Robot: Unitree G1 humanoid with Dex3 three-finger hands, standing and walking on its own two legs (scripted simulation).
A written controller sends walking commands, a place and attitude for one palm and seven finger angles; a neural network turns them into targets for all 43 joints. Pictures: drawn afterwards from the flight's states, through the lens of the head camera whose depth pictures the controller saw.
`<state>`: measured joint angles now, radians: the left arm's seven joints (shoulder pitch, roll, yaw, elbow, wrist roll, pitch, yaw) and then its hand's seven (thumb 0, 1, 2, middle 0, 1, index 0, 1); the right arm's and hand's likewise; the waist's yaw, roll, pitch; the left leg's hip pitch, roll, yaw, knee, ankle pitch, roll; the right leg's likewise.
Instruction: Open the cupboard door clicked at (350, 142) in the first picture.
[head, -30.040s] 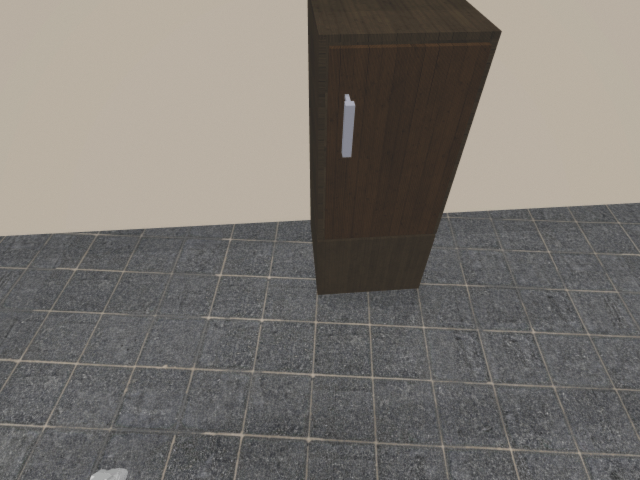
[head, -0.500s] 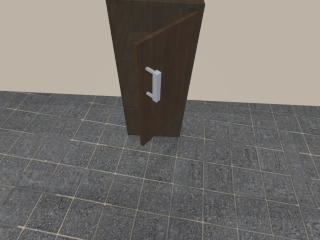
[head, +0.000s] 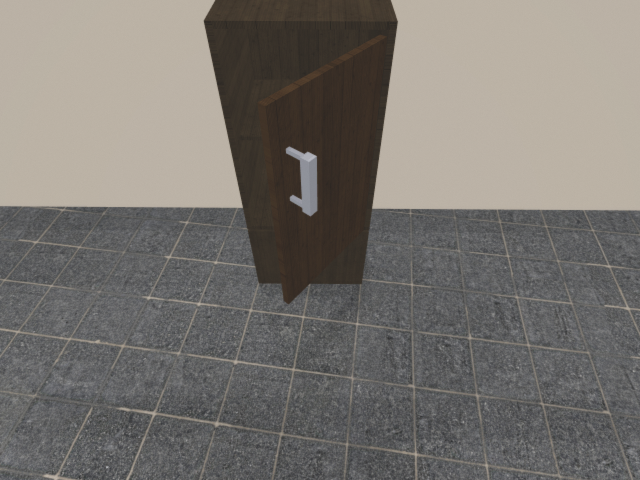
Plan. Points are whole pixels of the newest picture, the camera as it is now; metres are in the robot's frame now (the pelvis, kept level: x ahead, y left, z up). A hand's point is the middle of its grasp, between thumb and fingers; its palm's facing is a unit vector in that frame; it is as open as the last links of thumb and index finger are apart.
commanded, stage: let the arm hang, fingers relaxed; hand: left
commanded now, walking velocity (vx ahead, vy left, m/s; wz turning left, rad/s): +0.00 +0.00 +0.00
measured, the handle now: (301, 181) +0.64 +0.07 -0.02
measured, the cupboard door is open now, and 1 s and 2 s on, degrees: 51 51 51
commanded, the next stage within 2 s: look to check the result in 0.12 s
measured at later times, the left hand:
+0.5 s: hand out of the picture +0.06 +0.21 -0.16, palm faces -0.01 -0.96 -0.29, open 7.4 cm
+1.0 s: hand out of the picture +0.09 +0.19 -0.17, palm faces -0.05 -0.96 -0.27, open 7.4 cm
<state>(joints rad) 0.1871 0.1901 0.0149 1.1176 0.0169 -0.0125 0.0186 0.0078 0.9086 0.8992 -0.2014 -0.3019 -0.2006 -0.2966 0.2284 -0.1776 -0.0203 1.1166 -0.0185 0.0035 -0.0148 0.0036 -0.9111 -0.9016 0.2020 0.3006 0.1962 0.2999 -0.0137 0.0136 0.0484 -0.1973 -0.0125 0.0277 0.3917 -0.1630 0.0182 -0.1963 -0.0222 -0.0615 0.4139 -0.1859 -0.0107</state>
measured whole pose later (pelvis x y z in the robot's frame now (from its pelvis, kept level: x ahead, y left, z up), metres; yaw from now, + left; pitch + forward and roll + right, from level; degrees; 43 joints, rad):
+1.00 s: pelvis +0.03 -0.02 +0.00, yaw -4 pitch -1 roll +0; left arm 0.16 0.22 0.03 1.10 0.01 0.02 0.02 0.01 0.91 0.90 -0.20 -0.30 -0.20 -0.30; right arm 0.15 -0.22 -0.03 1.09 -0.02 0.02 -0.03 0.00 -0.91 -0.90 0.20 0.30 0.20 0.30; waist 0.00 0.02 0.07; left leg -0.16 0.04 0.08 0.41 -0.23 -0.02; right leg -0.18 0.03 -0.01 0.41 -0.22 -0.04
